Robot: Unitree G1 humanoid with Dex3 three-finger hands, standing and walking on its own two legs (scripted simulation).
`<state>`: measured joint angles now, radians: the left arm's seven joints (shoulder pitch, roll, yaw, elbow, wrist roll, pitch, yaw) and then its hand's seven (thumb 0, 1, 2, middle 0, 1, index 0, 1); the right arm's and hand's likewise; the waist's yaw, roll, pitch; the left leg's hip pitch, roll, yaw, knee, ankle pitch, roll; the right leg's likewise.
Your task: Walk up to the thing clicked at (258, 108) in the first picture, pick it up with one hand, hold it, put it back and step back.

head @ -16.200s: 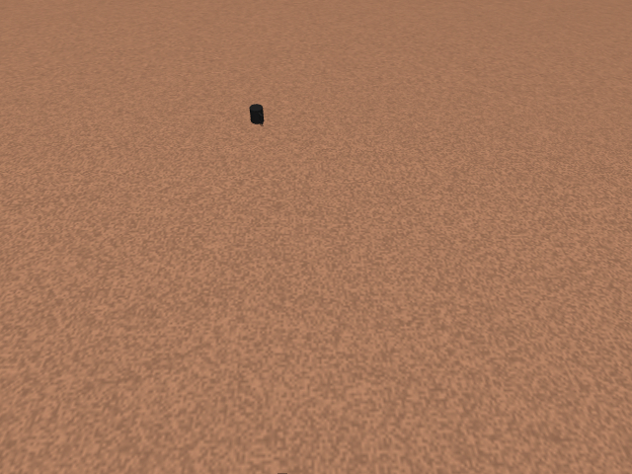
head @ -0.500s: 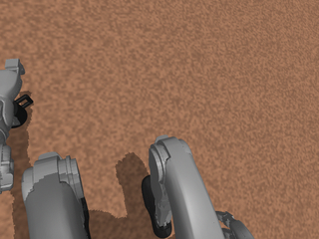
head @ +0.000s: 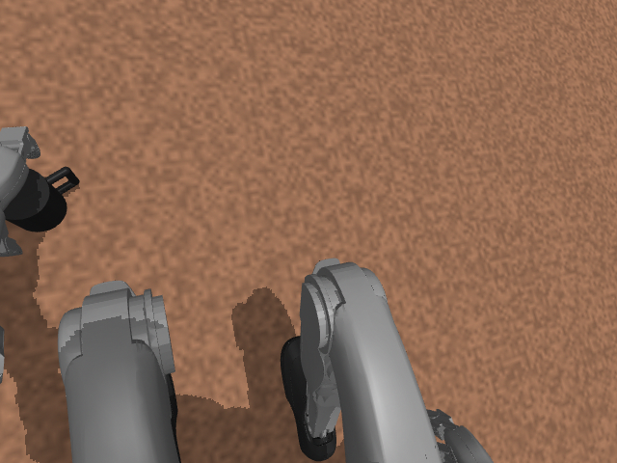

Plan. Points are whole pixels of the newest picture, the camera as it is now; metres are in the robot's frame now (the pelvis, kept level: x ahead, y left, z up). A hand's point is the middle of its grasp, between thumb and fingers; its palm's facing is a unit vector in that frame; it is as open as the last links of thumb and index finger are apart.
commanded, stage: rest palm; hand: left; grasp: from above
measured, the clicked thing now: (40, 194) +0.47 +0.32 -0.28
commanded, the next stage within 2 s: close in 1.14 s
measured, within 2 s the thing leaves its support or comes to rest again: neither
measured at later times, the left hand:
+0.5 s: hand (32, 206) +0.44 +0.31 -0.24, palm faces -0.46 -0.13 -0.88, open 14.0 cm
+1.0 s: hand (32, 209) +0.44 +0.32 -0.25, palm faces -0.44 -0.15 -0.88, open 13.9 cm
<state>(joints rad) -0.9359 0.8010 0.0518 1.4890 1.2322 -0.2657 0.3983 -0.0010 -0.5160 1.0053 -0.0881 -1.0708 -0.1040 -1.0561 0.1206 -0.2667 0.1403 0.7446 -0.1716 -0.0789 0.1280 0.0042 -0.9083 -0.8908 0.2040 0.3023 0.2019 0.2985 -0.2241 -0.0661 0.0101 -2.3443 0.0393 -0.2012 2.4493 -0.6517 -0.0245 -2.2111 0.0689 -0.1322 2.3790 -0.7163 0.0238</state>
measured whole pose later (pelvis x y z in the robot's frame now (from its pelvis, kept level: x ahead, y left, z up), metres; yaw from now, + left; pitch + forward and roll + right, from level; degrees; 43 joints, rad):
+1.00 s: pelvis +0.00 +0.01 -0.02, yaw -4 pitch +27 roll -13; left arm -0.97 0.92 0.11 1.69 1.25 -0.22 0.61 0.00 -0.50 1.02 -0.09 -1.02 -0.09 -1.03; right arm 0.05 -0.31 0.24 0.71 -0.26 -0.22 0.24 0.00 -0.91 -0.90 0.20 0.30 0.20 0.30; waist -0.31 -0.13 0.11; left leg -2.36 0.05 -0.28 2.54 -0.70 -0.02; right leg -2.21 0.10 -0.18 2.41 -0.72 0.04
